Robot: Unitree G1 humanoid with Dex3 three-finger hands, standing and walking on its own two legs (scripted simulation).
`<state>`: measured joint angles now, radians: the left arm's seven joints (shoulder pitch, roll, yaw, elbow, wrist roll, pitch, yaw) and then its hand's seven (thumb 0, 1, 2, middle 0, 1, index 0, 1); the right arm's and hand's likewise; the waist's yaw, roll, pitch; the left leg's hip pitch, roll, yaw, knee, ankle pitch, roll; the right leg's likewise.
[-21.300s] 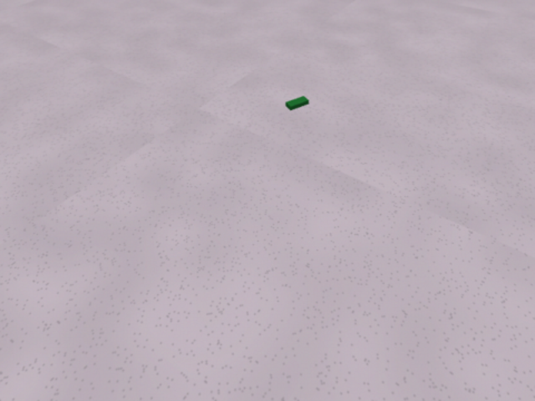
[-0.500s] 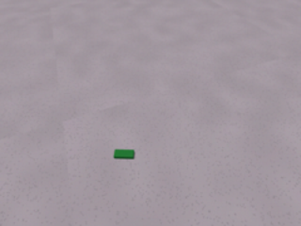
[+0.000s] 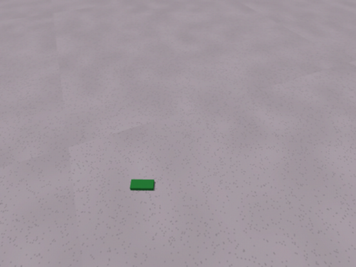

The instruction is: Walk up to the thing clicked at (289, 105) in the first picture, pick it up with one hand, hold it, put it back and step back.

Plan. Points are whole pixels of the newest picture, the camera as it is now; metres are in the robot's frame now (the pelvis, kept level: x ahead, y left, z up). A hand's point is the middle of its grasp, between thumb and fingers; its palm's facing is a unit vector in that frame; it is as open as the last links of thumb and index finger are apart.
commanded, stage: stand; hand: left
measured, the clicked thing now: (142, 184) +0.72 +0.27 -0.77
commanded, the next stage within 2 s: walk up in 0.14 s
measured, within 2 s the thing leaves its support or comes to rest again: neither
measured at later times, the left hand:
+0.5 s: hand out of the picture +0.06 +0.34 -0.18, palm faces +0.02 -0.93 -0.35, open 7.4 cm
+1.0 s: hand (90, 189) +0.37 +0.31 -0.15, palm faces -0.09 -0.92 -0.38, open 7.4 cm
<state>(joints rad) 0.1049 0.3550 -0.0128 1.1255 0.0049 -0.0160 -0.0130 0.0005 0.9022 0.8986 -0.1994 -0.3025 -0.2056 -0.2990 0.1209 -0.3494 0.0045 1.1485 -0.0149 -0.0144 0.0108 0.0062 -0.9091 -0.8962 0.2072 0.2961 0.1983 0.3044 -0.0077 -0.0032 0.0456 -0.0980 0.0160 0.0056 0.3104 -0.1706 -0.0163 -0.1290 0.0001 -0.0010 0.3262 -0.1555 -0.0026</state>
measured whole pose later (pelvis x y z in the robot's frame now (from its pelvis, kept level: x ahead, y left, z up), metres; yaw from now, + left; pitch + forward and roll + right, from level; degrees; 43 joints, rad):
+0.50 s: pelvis +0.07 +0.06 -0.02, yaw +1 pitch -4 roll -1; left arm 0.31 0.44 0.08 1.01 0.03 0.00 -0.05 0.00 0.90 0.90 -0.20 -0.30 -0.21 -0.30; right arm 0.24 -0.41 -0.10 0.99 -0.05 -0.05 0.06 0.01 -0.91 -0.90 0.21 0.30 0.20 0.30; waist 0.03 -0.04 0.08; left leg -0.32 0.03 0.05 0.61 -0.21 0.01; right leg -0.14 -0.05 0.04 0.66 -0.45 -0.03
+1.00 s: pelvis +0.25 +0.05 -0.03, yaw -1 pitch -3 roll +0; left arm 0.18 0.38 0.07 0.86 0.02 -0.04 -0.07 0.00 0.90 0.90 -0.20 -0.30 -0.20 -0.30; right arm 0.38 -0.39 -0.05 0.86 -0.01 -0.05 0.02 0.01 -0.91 -0.90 0.21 0.30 0.20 0.30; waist -0.05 0.04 0.13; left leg -0.11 0.05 0.06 0.77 -0.48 0.03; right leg -0.36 -0.01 -0.06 0.61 -0.20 -0.03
